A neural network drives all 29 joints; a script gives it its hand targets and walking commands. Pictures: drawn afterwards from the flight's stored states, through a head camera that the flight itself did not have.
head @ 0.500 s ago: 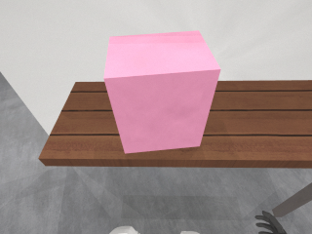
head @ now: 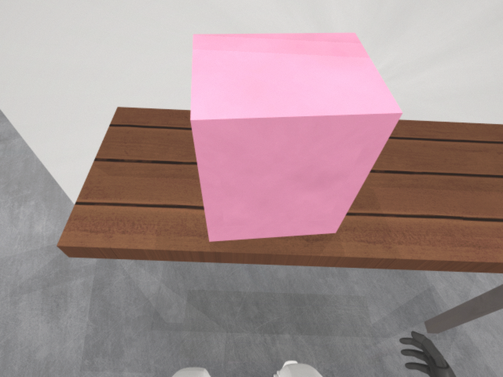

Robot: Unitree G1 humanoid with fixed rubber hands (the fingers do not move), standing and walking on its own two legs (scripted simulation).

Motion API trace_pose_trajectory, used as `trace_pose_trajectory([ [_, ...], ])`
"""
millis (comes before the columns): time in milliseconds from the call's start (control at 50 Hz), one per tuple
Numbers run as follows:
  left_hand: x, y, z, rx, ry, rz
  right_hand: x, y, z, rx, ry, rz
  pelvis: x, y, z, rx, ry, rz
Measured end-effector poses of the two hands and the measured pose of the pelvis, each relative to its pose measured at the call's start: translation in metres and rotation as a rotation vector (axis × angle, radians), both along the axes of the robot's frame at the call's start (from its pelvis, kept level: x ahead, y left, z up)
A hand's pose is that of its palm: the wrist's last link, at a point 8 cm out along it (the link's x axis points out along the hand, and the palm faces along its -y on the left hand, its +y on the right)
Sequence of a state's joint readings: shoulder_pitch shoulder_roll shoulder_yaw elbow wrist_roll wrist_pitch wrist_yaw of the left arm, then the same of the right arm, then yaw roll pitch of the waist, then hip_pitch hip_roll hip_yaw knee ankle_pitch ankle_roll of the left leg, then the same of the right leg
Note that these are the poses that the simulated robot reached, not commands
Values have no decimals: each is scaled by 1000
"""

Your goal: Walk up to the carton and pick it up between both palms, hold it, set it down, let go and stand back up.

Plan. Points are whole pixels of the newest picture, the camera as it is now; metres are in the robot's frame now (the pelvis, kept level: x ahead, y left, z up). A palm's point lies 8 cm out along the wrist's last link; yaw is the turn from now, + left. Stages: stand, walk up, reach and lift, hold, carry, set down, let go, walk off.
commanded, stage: walk up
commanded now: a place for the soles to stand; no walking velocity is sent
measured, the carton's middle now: (274, 148) +0.44 -0.01 +0.11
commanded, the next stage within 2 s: reach and lift in 1.10 s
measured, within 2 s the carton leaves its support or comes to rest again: neither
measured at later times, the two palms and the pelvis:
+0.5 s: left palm out of the picture +0.04 +0.31 -0.10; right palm out of the picture +0.15 -0.30 -0.08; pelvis -0.01 +0.00 +0.00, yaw +0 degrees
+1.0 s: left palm out of the picture +0.03 +0.30 -0.10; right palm out of the picture +0.11 -0.32 -0.08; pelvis -0.02 -0.01 +0.00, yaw +0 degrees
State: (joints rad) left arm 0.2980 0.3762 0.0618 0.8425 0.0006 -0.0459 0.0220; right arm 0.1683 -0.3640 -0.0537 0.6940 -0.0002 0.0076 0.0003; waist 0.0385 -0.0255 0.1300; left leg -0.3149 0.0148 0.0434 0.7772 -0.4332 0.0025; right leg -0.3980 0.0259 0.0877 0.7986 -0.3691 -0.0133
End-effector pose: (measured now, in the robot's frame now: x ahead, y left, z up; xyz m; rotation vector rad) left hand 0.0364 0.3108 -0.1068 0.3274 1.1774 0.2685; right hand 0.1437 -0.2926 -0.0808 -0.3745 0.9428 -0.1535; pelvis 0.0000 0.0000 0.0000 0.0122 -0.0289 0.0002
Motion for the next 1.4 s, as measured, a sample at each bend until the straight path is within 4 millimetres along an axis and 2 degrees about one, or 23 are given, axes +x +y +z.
trace_pose_trajectory([
  [100,8,-1,1,3,-28,-6,15,1,4,5,-45,12,-3,-1,0,2,-4,0],
  [240,6,-1,7,16,-35,-8,16,-1,3,13,-60,17,-7,-3,0,4,-10,-1],
  [480,0,-2,8,12,-44,-12,3,-3,1,16,-54,13,-14,-5,-1,5,-20,-1],
  [720,-6,-11,9,0,-44,-20,-13,-25,4,-18,-46,12,-21,-13,-1,10,-31,-6],
  [900,-2,-11,7,-12,-47,-25,-37,-25,-1,-19,8,-5,-20,-11,-1,7,-30,-8],
  [1140,0,-12,3,-17,-31,-13,-36,-22,-1,-10,-16,-9,-21,-11,-1,7,-32,-8],
  [1180,8,-8,4,11,17,23,-37,-22,-8,17,-42,-37,-22,-11,-2,7,-34,-8],
  [1220,24,-6,10,38,20,36,-36,-20,-15,48,-62,-59,-22,-10,-4,6,-39,-8],
  [1340,91,-13,45,71,-148,-29,-27,-9,-24,111,-127,-74,-21,-11,-4,8,-39,-8],
  [1400,107,-20,52,54,-203,-56,-29,-6,-23,118,-129,-72,-21,-13,-3,10,-37,-8],
])
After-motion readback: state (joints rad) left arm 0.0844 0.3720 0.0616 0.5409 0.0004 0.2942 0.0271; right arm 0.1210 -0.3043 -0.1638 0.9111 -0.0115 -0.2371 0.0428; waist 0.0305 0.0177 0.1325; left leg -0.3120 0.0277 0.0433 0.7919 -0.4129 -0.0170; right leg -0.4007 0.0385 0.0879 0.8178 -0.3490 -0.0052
